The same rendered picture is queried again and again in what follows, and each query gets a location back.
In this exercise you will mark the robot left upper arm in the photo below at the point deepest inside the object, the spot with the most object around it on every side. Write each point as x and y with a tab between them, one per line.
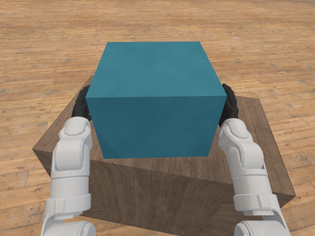
79	228

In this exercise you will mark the right robot hand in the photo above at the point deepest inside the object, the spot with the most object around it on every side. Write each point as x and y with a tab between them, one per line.
230	109

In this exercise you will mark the robot right upper arm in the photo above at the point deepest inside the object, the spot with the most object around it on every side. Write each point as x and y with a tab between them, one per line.
260	228

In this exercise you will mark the pedestal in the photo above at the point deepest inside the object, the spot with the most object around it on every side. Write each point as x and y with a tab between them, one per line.
183	196

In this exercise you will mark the left robot hand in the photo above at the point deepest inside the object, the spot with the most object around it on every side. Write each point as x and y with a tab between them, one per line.
80	108

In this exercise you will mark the carton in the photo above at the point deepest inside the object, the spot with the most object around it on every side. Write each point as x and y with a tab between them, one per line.
155	99

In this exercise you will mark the robot left forearm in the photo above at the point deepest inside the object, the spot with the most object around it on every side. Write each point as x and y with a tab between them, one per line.
69	190

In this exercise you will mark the robot right forearm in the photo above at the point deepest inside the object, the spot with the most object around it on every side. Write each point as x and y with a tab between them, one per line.
253	194

